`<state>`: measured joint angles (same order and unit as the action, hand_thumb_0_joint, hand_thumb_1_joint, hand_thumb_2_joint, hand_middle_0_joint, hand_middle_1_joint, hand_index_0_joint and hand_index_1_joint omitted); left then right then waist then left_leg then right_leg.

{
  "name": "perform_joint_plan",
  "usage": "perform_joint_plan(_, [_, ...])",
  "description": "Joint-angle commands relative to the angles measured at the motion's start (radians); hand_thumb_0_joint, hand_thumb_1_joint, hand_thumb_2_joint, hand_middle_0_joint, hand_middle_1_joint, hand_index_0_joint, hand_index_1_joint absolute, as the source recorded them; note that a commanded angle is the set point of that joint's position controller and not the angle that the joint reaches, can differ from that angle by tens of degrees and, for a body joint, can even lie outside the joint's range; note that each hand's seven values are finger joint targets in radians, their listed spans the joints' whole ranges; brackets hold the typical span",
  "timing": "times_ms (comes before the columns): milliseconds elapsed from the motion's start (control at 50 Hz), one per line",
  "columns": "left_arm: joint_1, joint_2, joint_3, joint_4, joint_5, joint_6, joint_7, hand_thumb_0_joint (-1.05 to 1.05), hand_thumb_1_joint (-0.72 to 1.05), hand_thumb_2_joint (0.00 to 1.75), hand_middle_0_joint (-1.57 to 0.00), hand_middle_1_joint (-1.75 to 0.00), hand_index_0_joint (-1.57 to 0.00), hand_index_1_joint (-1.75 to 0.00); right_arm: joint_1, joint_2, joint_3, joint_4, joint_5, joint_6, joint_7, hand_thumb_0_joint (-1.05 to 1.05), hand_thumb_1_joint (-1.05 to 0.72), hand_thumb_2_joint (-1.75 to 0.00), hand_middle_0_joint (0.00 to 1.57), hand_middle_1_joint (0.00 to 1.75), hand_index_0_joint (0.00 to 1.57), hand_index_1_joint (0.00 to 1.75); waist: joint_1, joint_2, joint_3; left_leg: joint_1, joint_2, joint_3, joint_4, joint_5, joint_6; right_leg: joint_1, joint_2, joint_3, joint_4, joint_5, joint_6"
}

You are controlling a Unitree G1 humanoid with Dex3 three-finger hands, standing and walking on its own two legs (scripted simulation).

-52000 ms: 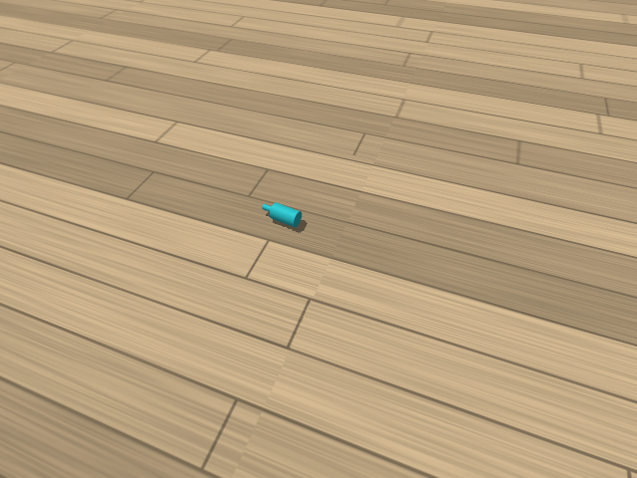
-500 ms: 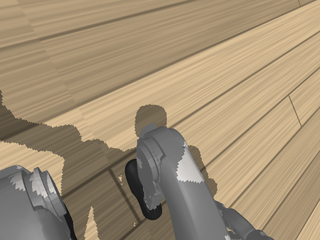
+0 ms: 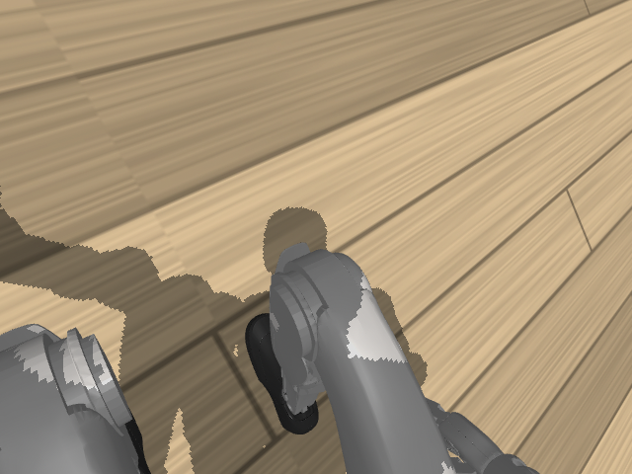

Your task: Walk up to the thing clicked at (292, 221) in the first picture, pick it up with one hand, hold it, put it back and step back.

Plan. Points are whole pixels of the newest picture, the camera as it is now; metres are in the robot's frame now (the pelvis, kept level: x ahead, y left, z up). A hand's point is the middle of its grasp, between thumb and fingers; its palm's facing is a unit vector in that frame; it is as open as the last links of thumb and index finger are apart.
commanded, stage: close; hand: left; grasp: from above
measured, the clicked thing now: out of the picture +0.46 +0.37 -0.27
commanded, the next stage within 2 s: settle in 0.50 s
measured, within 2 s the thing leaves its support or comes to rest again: leaves its support in 0.96 s
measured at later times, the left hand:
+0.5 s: hand out of the picture +0.45 +0.34 -0.24, palm faces -0.44 -0.14 -0.89, open 9.8 cm
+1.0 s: hand out of the picture +0.45 +0.34 -0.23, palm faces -0.41 -0.13 -0.90, open 9.7 cm
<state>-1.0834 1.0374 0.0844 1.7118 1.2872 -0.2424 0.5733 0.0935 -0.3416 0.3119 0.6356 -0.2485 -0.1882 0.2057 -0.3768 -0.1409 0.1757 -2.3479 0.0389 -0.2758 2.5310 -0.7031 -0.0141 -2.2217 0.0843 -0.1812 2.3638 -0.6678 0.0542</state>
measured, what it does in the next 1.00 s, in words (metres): stands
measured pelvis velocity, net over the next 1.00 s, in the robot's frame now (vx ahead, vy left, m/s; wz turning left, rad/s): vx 0.00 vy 0.00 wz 0.01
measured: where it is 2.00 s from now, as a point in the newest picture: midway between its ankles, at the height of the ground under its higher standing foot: (215, 433)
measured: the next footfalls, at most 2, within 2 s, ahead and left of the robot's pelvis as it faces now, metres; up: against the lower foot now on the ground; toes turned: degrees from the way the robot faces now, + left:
none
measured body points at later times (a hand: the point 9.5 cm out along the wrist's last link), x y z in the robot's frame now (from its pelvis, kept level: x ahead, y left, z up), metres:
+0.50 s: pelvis +0.00 +0.00 +0.00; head +0.28 +0.13 +0.33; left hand +0.47 +0.34 -0.19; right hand +0.07 -0.25 -0.06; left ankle +0.06 +0.13 -0.27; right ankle +0.11 -0.12 -0.27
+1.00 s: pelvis +0.00 +0.00 +0.00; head +0.27 +0.13 +0.34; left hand +0.47 +0.35 -0.18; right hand +0.07 -0.26 -0.06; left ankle +0.06 +0.13 -0.27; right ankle +0.11 -0.12 -0.27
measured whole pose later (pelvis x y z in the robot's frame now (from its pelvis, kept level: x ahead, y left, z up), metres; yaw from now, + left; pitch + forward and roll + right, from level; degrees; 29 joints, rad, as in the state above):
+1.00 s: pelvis +0.00 +0.00 +0.00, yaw +0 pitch +30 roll -14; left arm -1.00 0.97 0.12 1.51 1.27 -0.21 0.49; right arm 0.12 -0.34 0.27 0.63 -0.22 -0.16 0.21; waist -0.34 -0.11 0.13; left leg -2.36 0.03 -0.27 2.52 -0.70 -0.02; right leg -2.23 0.07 -0.18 2.36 -0.67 0.05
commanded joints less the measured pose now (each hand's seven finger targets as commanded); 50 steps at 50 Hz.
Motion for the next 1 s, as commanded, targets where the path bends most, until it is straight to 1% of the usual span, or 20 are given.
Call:
perform_joint_plan(0, [-0.233,0.239,0.020,-0.087,-0.010,0.007,0.039,0.00,0.39,0.54,-0.74,-0.61,-0.77,-0.58,0.196,-0.321,-0.084,0.010,0.003,0.000,-0.010,0.00,-0.89,-0.90,0.20,0.30,0.20,0.30,-0.058,0.497,-0.614,0.462,0.028,0.100,-0.244,0.182,0.024,0.337,0.032,-0.105,-0.205,0.236,-0.068])
perform_joint_plan(40, [-0.288,0.230,-0.001,-0.168,-0.017,0.002,0.038,0.00,0.43,0.53,-0.78,-0.58,-0.80,-0.55,0.184,-0.329,-0.093,-0.006,0.005,-0.005,-0.012,0.00,-0.89,-0.90,0.20,0.30,0.20,0.30,-0.047,0.533,-0.661,0.493,0.026,0.105,-0.245,0.195,0.020,0.336,0.029,-0.101,-0.202,0.249,-0.070])
perform_joint_plan(100, [-0.222,0.210,-0.008,-0.069,-0.016,0.021,0.035,0.00,0.44,0.52,-0.78,-0.58,-0.81,-0.56,0.178,-0.325,-0.096,0.003,0.009,-0.008,-0.013,0.00,-0.89,-0.90,0.20,0.30,0.20,0.30,-0.052,0.516,-0.624,0.491,0.031,0.100,-0.254,0.182,0.019,0.328,0.034,-0.100,-0.203,0.240,-0.071])
perform_joint_plan(140, [-0.236,0.248,0.025,-0.122,-0.019,0.019,0.039,0.00,0.50,0.54,-0.83,-0.57,-0.85,-0.55,0.198,-0.330,-0.099,0.007,0.010,-0.005,-0.012,0.00,-0.89,-0.90,0.20,0.30,0.20,0.30,-0.040,0.528,-0.663,0.496,0.028,0.106,-0.250,0.206,0.020,0.361,0.033,-0.099,-0.209,0.259,-0.068])
perform_joint_plan(160, [-0.260,0.213,-0.012,-0.155,-0.021,0.017,0.036,0.00,0.51,0.53,-0.84,-0.58,-0.87,-0.55,0.179,-0.318,-0.093,-0.009,0.009,-0.007,-0.011,0.00,-0.89,-0.90,0.20,0.30,0.20,0.30,-0.038,0.543,-0.677,0.503,0.028,0.108,-0.252,0.219,0.018,0.363,0.034,-0.096,-0.204,0.273,-0.071])
perform_joint_plan(260, [-0.230,0.217,0.001,-0.088,-0.021,0.030,0.028,0.00,0.57,0.52,-0.89,-0.54,-0.92,-0.52,0.201,-0.327,-0.098,0.010,0.009,-0.009,-0.007,0.00,-0.89,-0.90,0.20,0.30,0.20,0.30,-0.056,0.520,-0.640,0.491,0.029,0.107,-0.243,0.223,0.023,0.350,0.032,-0.095,-0.207,0.277,-0.067])
perform_joint_plan(320, [-0.265,0.244,0.012,-0.157,-0.030,0.027,0.026,0.00,0.60,0.52,-0.92,-0.54,-0.94,-0.52,0.190,-0.327,-0.096,0.003,0.014,-0.008,-0.008,0.00,-0.89,-0.90,0.20,0.30,0.20,0.30,-0.033,0.556,-0.685,0.513,0.027,0.106,-0.251,0.230,0.018,0.357,0.031,-0.098,-0.205,0.273,-0.072])
perform_joint_plan(380, [-0.264,0.210,-0.004,-0.164,-0.035,0.023,0.018,0.00,0.63,0.53,-0.95,-0.53,-0.97,-0.51,0.187,-0.326,-0.100,0.002,0.013,-0.006,-0.010,0.00,-0.89,-0.90,0.20,0.30,0.20,0.30,-0.045,0.542,-0.679,0.509,0.028,0.107,-0.248,0.229,0.018,0.354,0.031,-0.101,-0.207,0.275,-0.071])
perform_joint_plan(400, [-0.195,0.204,-0.006,-0.037,-0.028,0.034,0.014,0.00,0.65,0.53,-0.97,-0.52,-0.99,-0.50,0.192,-0.326,-0.098,0.010,0.013,-0.005,-0.011,0.00,-0.89,-0.90,0.20,0.30,0.20,0.30,-0.061,0.503,-0.606,0.464,0.027,0.110,-0.242,0.183,0.025,0.340,0.033,-0.092,-0.208,0.245,-0.070])
perform_joint_plan(420, [-0.244,0.210,-0.005,-0.145,-0.032,0.024,0.008,0.00,0.66,0.53,-0.97,-0.52,-0.99,-0.50,0.201,-0.334,-0.102,0.001,0.014,-0.007,-0.009,0.00,-0.89,-0.90,0.20,0.30,0.20,0.30,-0.051,0.515,-0.635,0.474,0.024,0.109,-0.243,0.201,0.024,0.340,0.031,-0.098,-0.209,0.250,-0.068])
perform_joint_plan(440, [-0.217,0.241,0.023,-0.091,-0.030,0.030,0.013,0.00,0.69,0.54,-0.99,-0.52,-1.01,-0.50,0.202,-0.334,-0.100,0.007,0.014,-0.005,-0.011,0.00,-0.89,-0.90,0.20,0.30,0.20,0.30,-0.046,0.520,-0.624,0.487,0.027,0.102,-0.253,0.196,0.019,0.338,0.028,-0.099,-0.206,0.241,-0.073])
perform_joint_plan(560, [-0.223,0.223,0.008,-0.120,-0.030,0.026,0.003,0.00,0.76,0.54,-1.06,-0.50,-1.07,-0.49,0.192,-0.335,-0.098,-0.009,0.013,0.000,-0.011,0.00,-0.89,-0.90,0.20,0.30,0.20,0.30,-0.049,0.512,-0.643,0.484,0.025,0.108,-0.239,0.213,0.024,0.345,0.031,-0.096,-0.206,0.258,-0.069])
perform_joint_plan(680, [-0.201,0.259,0.037,-0.106,-0.039,0.029,0.001,0.00,0.72,0.57,-1.09,-0.49,-1.11,-0.48,0.199,-0.328,-0.097,-0.003,0.012,0.008,-0.014,0.00,-0.91,-0.90,0.20,0.30,0.20,0.30,-0.035,0.518,-0.662,0.490,0.028,0.109,-0.248,0.215,0.023,0.367,0.032,-0.092,-0.213,0.259,-0.070])
perform_joint_plan(760, [-0.257,0.247,0.021,-0.234,-0.044,0.028,-0.020,0.00,0.74,0.57,-1.11,-0.48,-1.12,-0.47,0.182,-0.325,-0.102,-0.017,0.013,0.012,-0.017,0.00,-0.91,-0.90,0.20,0.30,0.20,0.30,-0.017,0.595,-0.728,0.536,0.025,0.112,-0.244,0.257,0.015,0.360,0.027,-0.095,-0.201,0.288,-0.078])
perform_joint_plan(780, [-0.195,0.269,0.046,-0.166,-0.038,0.039,-0.020,0.00,0.74,0.55,-1.12,-0.46,-1.13,-0.46,0.196,-0.330,-0.111,-0.002,0.017,0.016,-0.018,0.00,-0.91,-0.90,0.20,0.30,0.20,0.30,-0.019,0.559,-0.709,0.520,0.026,0.115,-0.241,0.243,0.020,0.366,0.030,-0.089,-0.205,0.281,-0.076])
perform_joint_plan(800, [-0.258,0.254,0.032,-0.284,-0.042,0.027,-0.022,0.00,0.77,0.56,-1.13,-0.46,-1.15,-0.45,0.188,-0.329,-0.110,-0.023,0.018,0.016,-0.018,0.00,-0.90,-0.90,0.20,0.30,0.20,0.30,-0.009,0.583,-0.742,0.527,0.022,0.119,-0.245,0.258,0.015,0.370,0.028,-0.091,-0.205,0.287,-0.079])
perform_joint_plan(820, [-0.220,0.284,0.070,-0.251,-0.040,0.031,-0.019,0.00,0.78,0.56,-1.14,-0.46,-1.15,-0.45,0.196,-0.328,-0.118,-0.007,0.019,0.019,-0.019,0.00,-0.91,-0.90,0.20,0.30,0.20,0.30,-0.001,0.592,-0.749,0.536,0.024,0.119,-0.243,0.250,0.015,0.371,0.027,-0.090,-0.203,0.283,-0.081])
perform_joint_plan(840, [-0.255,0.249,0.035,-0.320,-0.035,0.028,-0.027,0.00,0.81,0.57,-1.16,-0.46,-1.17,-0.45,0.189,-0.322,-0.116,-0.020,0.015,0.018,-0.016,0.00,-0.90,-0.90,0.20,0.30,0.20,0.30,-0.001,0.619,-0.768,0.547,0.021,0.126,-0.240,0.280,0.012,0.371,0.026,-0.088,-0.203,0.305,-0.082])
perform_joint_plan(900, [-0.234,0.247,0.054,-0.403,-0.044,0.035,-0.028,0.00,0.82,0.52,-1.18,-0.41,-1.19,-0.41,0.191,-0.303,-0.131,-0.009,0.028,0.026,-0.011,0.00,-0.90,-0.90,0.20,0.30,0.20,0.30,0.032,0.659,-0.835,0.580,0.020,0.136,-0.253,0.308,0.014,0.392,0.026,-0.075,-0.200,0.337,-0.081])
perform_joint_plan(980, [-0.242,0.210,0.053,-0.438,-0.042,0.056,-0.047,0.00,0.83,0.53,-1.18,-0.41,-1.19,-0.40,0.208,-0.304,-0.169,0.001,0.043,0.033,-0.005,0.00,-0.90,-0.90,0.20,0.30,0.20,0.30,0.028,0.660,-0.827,0.582,0.016,0.135,-0.261,0.288,0.009,0.326,0.020,-0.078,-0.197,0.306,-0.090])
